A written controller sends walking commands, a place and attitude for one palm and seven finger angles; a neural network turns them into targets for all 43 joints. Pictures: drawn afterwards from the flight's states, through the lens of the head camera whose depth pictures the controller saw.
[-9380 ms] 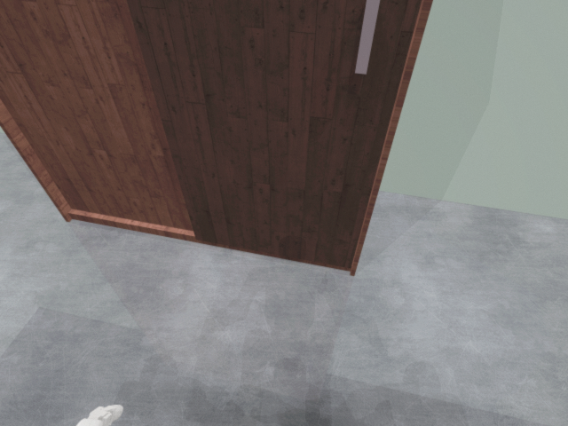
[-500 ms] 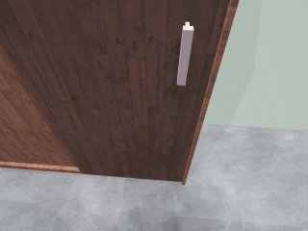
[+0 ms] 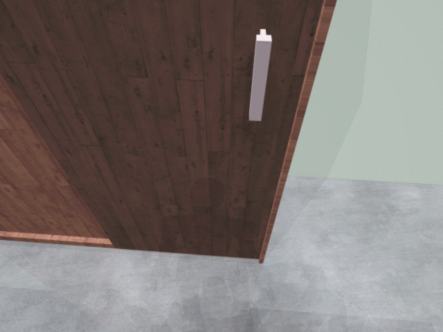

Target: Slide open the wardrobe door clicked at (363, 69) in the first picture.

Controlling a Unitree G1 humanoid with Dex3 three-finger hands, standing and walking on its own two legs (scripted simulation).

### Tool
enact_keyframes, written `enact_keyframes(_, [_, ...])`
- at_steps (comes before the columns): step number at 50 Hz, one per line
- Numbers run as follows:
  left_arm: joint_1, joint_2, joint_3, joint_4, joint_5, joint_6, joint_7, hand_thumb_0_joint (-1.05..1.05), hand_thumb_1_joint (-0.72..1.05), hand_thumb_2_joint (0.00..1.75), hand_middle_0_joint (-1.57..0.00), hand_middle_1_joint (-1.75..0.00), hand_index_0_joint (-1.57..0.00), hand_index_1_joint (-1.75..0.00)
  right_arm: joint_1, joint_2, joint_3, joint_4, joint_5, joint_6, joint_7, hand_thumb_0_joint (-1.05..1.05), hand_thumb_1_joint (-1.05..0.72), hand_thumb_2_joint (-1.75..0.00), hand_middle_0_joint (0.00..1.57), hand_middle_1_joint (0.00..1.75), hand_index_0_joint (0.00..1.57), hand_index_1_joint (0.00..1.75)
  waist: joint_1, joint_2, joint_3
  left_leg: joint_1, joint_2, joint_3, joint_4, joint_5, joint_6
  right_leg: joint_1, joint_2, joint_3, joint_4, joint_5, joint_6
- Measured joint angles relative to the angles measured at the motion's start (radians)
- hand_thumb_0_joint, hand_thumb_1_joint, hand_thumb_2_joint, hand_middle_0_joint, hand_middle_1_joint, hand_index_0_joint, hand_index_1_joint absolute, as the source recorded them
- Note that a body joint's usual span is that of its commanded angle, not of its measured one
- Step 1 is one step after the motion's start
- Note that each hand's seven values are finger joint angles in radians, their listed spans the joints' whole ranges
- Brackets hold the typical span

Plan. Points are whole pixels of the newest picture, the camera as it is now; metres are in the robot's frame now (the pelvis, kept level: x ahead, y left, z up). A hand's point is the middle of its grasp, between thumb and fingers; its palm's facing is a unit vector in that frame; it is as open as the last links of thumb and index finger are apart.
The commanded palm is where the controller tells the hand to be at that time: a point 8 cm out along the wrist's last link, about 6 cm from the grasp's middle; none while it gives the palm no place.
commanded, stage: look again from close up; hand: right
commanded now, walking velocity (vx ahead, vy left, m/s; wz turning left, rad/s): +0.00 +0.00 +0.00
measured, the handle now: (258, 76) +0.55 -0.05 +0.20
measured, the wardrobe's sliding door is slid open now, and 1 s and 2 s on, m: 0.00 0.00 0.00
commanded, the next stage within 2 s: shuffle to correct the standing spot in 0.04 s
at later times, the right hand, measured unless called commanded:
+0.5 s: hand out of the picture -0.02 -0.15 -0.19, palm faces +0.02 +0.99 -0.14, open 7.4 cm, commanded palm none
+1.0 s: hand out of the picture +0.02 -0.09 -0.21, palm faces +0.04 +1.00 -0.08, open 7.4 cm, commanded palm none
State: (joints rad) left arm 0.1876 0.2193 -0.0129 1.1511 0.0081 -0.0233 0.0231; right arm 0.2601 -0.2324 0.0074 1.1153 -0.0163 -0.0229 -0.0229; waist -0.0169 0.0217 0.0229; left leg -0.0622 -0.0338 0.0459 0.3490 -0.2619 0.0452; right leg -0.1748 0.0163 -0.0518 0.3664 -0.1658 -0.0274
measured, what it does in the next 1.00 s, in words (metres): walks ahead: right foot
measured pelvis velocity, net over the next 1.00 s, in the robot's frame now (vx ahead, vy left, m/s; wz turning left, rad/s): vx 0.10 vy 0.05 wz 0.04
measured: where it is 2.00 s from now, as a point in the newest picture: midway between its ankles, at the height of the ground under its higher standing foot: outside the picture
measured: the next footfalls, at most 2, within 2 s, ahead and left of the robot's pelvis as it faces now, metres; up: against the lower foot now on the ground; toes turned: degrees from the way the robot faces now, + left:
right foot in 0.90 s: +0.16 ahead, -0.04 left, +0.00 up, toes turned -10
left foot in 1.34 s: +0.20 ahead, +0.30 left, +0.00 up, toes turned +6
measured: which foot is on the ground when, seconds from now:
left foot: down 0.00-0.92, up 0.94-1.00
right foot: down 0.00-0.60, up 0.62-0.88, down 0.90-1.00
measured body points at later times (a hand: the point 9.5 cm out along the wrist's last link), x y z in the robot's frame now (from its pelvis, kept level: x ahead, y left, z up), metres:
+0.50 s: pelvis +0.02 +0.01 -0.01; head +0.03 +0.00 +0.44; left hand +0.01 +0.23 -0.17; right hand -0.02 -0.20 -0.18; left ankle -0.04 +0.09 -0.74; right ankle +0.02 -0.10 -0.75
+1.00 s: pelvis +0.10 +0.05 -0.02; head +0.11 +0.01 +0.42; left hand +0.17 +0.27 -0.15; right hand +0.02 -0.14 -0.20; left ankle -0.01 +0.13 -0.67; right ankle +0.12 -0.03 -0.75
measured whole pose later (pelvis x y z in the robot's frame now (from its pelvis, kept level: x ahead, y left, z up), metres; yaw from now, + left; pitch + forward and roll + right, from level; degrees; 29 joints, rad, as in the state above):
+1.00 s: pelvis +0.10 +0.05 -0.02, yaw +2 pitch -1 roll +1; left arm 0.16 0.09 0.02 1.05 0.02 -0.05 0.07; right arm 0.43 -0.13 -0.04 1.13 -0.04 0.04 -0.02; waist -0.02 0.09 0.04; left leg -0.34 -0.08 0.05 1.15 -0.48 0.01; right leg -0.31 -0.07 -0.20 0.67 -0.35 -0.06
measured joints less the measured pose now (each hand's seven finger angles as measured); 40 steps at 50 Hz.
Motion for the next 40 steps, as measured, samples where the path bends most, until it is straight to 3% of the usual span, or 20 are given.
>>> enact_keyframes(11, [-0.006, -0.001, -0.001, 0.003, 0.002, 0.002, 0.003, 0.0, 0.91, 0.9, -0.2, -0.3, -0.2, -0.3, -0.002, 0.001, 0.002, 0.004, 0.003, 0.002, -0.005, 0.0, -0.9, -0.9, 0.2, 0.3, 0.2, 0.3, 0.002, 0.005, -0.003, -0.002, 0.002, 0.0, -0.002, -0.001, -0.005, -0.004, 0.002, 0.0, 0.002, -0.003, -0.002])
enact_keyframes(25, [0.094, -0.097, 0.022, 0.015, 0.01, 0.014, 0.013, 0.01, 0.91, 0.9, -0.2, -0.3, -0.21, -0.3, 0.104, 0.082, -0.013, 0.016, -0.015, 0.037, 0.015, 0.0, -0.9, -0.9, 0.2, 0.3, 0.2, 0.3, 0.005, 0.037, -0.023, -0.078, 0.008, -0.005, 0.163, -0.118, -0.008, -0.053, -0.003, -0.016, 0.116, -0.097, 0.009])
enact_keyframes(28, [0.118, -0.094, 0.034, 0.017, 0.009, 0.015, 0.02, 0.0, 0.91, 0.9, -0.2, -0.3, -0.21, -0.3, 0.121, 0.094, -0.021, 0.013, -0.017, 0.036, 0.017, 0.0, -0.9, -0.9, 0.2, 0.3, 0.2, 0.3, 0.01, 0.017, -0.019, -0.076, -0.012, 0.01, 0.155, -0.125, 0.018, -0.072, -0.023, -0.004, 0.152, -0.122, 0.024])
enact_keyframes(30, [0.134, -0.089, 0.039, 0.02, 0.007, 0.016, 0.025, 0.0, 0.91, 0.9, -0.2, -0.3, -0.21, -0.3, 0.134, 0.1, -0.028, 0.007, -0.019, 0.03, 0.014, 0.0, -0.9, -0.9, 0.2, 0.3, 0.2, 0.3, 0.011, -0.001, -0.017, -0.064, -0.033, 0.024, 0.14, -0.126, 0.042, -0.095, -0.045, 0.003, 0.204, -0.145, 0.029])
enact_keyframes(33, [0.142, -0.094, 0.043, 0.027, 0.011, 0.03, 0.033, 0.01, 0.91, 0.9, -0.2, -0.3, -0.2, -0.3, 0.151, 0.097, -0.038, 0.0, -0.019, 0.02, -0.001, 0.0, -0.9, -0.9, 0.2, 0.3, 0.2, 0.3, 0.007, 0.006, -0.009, -0.036, -0.046, 0.052, 0.12, -0.135, 0.061, -0.177, -0.065, -0.018, 0.433, -0.28, 0.028])
enact_keyframes(36, [0.119, -0.096, 0.048, 0.027, 0.011, 0.038, 0.034, 0.01, 0.91, 0.9, -0.2, -0.3, -0.2, -0.3, 0.17, 0.1, -0.039, 0.0, -0.021, 0.016, -0.012, 0.0, -0.9, -0.9, 0.2, 0.3, 0.2, 0.3, -0.006, 0.02, 0.005, -0.005, -0.057, 0.065, 0.099, -0.141, 0.074, -0.247, -0.079, -0.044, 0.604, -0.312, 0.037])
enact_keyframes(40, [0.058, -0.096, 0.054, -0.001, 0.011, 0.041, 0.032, 0.01, 0.91, 0.9, -0.2, -0.3, -0.2, -0.3, 0.203, 0.117, -0.033, 0.008, -0.027, 0.016, -0.018, 0.0, -0.91, -0.9, 0.2, 0.3, 0.2, 0.3, -0.023, 0.031, 0.013, 0.021, -0.075, 0.059, 0.083, -0.152, 0.081, -0.289, -0.089, -0.076, 0.617, -0.293, 0.041])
